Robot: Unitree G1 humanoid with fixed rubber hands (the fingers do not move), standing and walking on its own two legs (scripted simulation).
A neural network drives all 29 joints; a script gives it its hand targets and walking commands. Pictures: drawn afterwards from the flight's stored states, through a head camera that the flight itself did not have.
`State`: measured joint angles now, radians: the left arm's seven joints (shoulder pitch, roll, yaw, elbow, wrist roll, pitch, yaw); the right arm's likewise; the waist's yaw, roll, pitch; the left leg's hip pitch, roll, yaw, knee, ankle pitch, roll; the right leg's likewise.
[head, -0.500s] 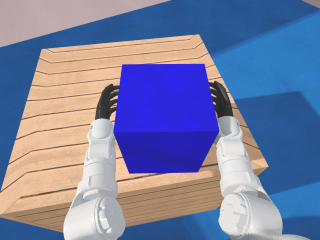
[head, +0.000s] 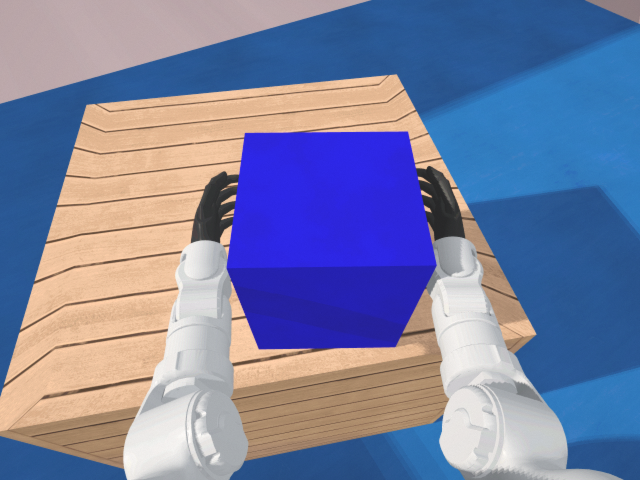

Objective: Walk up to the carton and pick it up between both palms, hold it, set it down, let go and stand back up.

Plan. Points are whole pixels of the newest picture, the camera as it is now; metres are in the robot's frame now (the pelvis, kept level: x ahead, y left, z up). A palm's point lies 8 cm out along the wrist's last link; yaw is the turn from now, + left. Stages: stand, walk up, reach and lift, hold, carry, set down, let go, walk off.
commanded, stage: reach and lift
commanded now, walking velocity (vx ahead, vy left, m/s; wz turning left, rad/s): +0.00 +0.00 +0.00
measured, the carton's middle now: (326, 250) +0.42 +0.00 +0.02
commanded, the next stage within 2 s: none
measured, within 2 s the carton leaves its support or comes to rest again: leaves its support in 0.56 s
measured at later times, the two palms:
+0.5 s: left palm (200, 250) +0.39 +0.16 +0.07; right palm (441, 241) +0.39 -0.14 +0.08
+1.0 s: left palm (188, 251) +0.36 +0.16 +0.10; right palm (451, 245) +0.36 -0.14 +0.11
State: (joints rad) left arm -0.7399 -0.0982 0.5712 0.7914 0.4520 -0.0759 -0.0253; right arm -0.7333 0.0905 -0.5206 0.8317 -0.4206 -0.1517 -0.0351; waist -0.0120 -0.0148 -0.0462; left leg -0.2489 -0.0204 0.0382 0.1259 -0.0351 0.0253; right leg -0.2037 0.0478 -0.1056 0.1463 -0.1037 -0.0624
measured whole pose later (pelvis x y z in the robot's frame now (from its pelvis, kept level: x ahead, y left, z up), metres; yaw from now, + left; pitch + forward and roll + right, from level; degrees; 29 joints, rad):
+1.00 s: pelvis -0.03 +0.00 +0.00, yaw +1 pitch +2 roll +0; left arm -0.67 -0.03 0.37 0.72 0.28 0.14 0.04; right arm -0.70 0.04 -0.32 0.91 -0.18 -0.05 -0.11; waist -0.03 -0.05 -0.07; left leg -0.19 -0.02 0.01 0.20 -0.05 0.02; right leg -0.12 0.05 -0.13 0.18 -0.11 -0.07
